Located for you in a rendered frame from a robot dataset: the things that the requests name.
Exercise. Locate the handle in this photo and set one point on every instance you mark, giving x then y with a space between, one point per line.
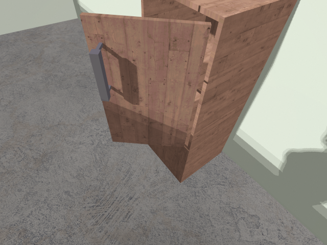
99 71

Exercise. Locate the cupboard door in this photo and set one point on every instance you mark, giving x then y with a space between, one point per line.
153 66

